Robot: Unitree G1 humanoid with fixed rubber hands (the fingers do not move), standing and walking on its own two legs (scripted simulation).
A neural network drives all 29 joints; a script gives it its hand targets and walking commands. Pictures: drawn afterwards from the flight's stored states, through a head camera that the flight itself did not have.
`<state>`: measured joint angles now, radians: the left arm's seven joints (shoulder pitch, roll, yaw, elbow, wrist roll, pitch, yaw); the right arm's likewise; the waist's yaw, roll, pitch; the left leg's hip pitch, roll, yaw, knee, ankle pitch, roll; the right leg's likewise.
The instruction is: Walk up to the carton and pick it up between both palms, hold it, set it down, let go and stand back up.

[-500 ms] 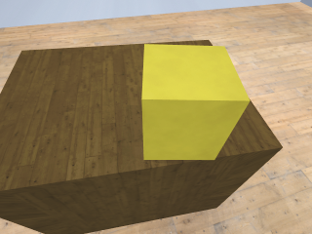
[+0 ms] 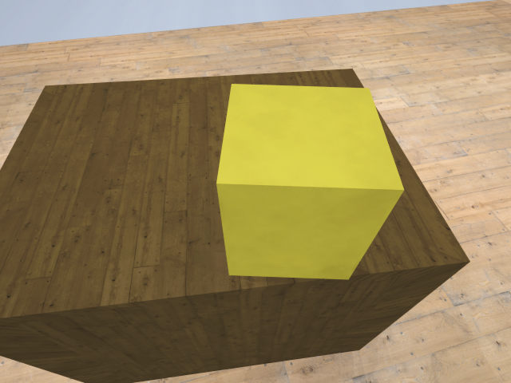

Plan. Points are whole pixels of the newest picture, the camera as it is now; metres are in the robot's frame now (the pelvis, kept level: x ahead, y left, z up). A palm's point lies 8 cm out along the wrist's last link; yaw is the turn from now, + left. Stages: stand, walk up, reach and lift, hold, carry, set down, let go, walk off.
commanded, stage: stand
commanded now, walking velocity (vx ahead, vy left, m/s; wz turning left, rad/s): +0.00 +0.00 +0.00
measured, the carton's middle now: (294, 188) +0.39 -0.04 +0.09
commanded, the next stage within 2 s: reach and lift in 1.64 s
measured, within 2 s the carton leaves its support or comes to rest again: neither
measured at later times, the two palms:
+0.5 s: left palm out of the picture -0.02 +0.21 -0.16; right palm out of the picture -0.02 -0.18 -0.15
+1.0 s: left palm out of the picture -0.04 +0.24 -0.16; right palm out of the picture -0.05 -0.14 -0.15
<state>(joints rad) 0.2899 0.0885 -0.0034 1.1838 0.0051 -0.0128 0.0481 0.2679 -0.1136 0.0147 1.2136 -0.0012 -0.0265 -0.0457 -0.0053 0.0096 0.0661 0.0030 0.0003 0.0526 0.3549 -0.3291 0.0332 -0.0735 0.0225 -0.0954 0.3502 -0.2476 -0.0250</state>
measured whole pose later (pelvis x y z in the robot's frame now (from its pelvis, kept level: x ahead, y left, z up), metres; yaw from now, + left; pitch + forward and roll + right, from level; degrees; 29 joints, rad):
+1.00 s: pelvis +0.01 +0.05 +0.00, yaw +0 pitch -1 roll -1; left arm 0.30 0.10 -0.01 1.23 0.00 0.01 0.05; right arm 0.35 -0.07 0.04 1.22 0.00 -0.03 -0.06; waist 0.00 -0.02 0.03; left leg 0.03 -0.08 0.06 0.33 -0.34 0.10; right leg -0.09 -0.06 -0.07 0.41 -0.29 0.05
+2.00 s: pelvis -0.06 +0.01 -0.06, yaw -5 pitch +24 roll -6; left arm -0.08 0.25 0.00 0.40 -0.10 0.80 -0.03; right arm -0.24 -0.16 0.09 0.70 0.40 0.38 -0.12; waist 0.00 0.00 -0.22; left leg -0.90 0.06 -0.01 0.97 -0.50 0.04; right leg -0.92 0.12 0.00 0.79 -0.30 0.00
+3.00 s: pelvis -0.11 -0.03 -0.02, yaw +4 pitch -3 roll +1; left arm 0.17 0.27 -0.04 0.42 -0.18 0.33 0.01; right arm 0.22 -0.09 0.04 0.35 0.14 0.38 -0.11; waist 0.06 -0.06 -0.11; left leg -0.25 0.03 0.03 0.60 -0.30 -0.01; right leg -0.33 0.01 -0.05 0.58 -0.20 -0.05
